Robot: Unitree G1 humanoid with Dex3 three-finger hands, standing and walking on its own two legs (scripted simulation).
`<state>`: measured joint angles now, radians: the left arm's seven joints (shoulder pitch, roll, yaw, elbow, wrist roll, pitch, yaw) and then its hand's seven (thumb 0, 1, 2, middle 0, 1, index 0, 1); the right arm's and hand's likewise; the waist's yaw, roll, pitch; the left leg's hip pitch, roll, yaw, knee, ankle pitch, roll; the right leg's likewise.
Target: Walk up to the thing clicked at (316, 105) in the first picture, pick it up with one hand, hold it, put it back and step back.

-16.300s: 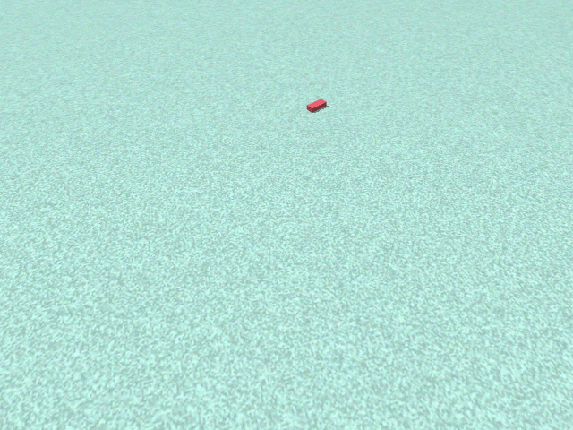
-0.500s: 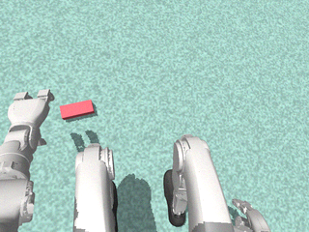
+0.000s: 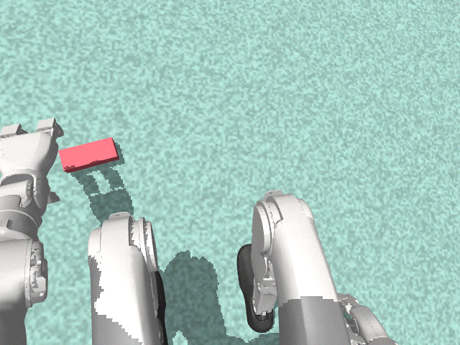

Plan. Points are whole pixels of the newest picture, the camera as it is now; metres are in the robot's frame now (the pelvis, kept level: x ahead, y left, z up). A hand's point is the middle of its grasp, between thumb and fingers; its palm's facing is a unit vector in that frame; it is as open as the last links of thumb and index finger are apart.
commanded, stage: rise first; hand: left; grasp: from above
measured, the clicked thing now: (89, 155) +0.49 +0.25 -0.33
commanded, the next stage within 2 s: none
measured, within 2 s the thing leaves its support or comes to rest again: neither
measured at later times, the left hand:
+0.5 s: hand (51, 169) +0.43 +0.29 -0.20, palm faces -0.45 -0.09 -0.89, open 13.1 cm
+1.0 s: hand (51, 162) +0.44 +0.29 -0.21, palm faces -0.44 -0.09 -0.89, open 12.8 cm
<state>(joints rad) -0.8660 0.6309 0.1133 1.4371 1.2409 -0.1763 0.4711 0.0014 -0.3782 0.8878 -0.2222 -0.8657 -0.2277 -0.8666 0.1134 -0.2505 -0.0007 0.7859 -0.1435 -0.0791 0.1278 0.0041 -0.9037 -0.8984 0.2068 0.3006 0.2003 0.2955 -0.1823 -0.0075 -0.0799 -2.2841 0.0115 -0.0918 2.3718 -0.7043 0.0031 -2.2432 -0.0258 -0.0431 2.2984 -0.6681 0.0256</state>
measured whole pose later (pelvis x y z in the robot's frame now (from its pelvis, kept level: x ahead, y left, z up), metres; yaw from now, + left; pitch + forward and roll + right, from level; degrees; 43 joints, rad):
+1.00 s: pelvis +0.00 +0.00 -0.03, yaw -2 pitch +34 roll -8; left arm -0.94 0.72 0.15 1.55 1.26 -0.18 0.51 0.00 -0.32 0.83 -0.30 -0.81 -0.29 -0.82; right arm 0.13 -0.29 0.06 0.78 -0.19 -0.10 0.17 0.00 -0.91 -0.90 0.21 0.30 0.20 0.30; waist -0.24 -0.02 -0.03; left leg -2.35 0.01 -0.13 2.47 -0.72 0.00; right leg -2.29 -0.02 -0.07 2.37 -0.67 0.03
